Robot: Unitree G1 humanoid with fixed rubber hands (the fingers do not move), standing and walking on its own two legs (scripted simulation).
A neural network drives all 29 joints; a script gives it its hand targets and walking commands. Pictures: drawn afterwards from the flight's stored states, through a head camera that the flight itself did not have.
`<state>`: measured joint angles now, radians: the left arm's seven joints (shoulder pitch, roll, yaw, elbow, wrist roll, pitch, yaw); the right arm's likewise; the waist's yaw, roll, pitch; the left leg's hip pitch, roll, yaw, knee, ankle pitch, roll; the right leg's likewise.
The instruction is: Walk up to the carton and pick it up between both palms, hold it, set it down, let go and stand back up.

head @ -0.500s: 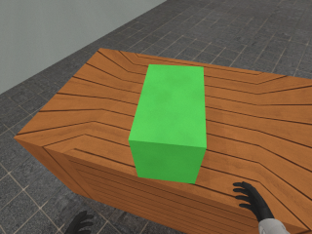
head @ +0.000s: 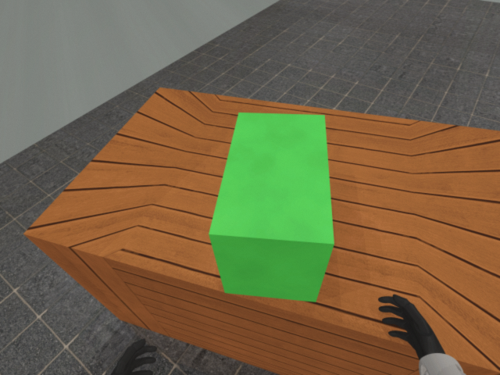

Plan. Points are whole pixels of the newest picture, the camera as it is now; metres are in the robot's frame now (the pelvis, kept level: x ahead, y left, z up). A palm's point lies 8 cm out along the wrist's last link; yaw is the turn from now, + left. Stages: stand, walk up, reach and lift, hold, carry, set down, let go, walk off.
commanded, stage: stand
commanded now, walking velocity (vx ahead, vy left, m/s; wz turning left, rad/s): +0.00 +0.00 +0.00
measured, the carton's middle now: (275, 202) +0.44 -0.01 -0.01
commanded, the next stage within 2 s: none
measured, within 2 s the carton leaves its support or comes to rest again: neither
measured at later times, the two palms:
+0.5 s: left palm out of the picture +0.12 +0.25 -0.09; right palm (425, 347) +0.18 -0.23 -0.05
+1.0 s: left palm (119, 369) +0.15 +0.26 -0.09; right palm (425, 347) +0.18 -0.23 -0.05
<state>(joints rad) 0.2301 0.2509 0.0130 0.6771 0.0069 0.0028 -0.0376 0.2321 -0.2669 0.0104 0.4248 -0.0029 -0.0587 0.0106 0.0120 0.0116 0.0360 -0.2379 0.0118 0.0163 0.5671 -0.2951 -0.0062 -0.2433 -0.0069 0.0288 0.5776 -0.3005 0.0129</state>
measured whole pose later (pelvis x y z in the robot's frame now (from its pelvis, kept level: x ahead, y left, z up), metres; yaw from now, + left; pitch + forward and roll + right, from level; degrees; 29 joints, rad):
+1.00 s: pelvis +0.00 +0.01 +0.00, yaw -3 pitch -3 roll +0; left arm 0.22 0.28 0.01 0.65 0.00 0.01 -0.03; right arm 0.18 -0.27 0.03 0.45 0.01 -0.05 0.01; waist 0.00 0.00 0.06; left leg -0.20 0.02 0.07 0.58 -0.32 0.00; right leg -0.23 0.00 0.08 0.60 -0.31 0.03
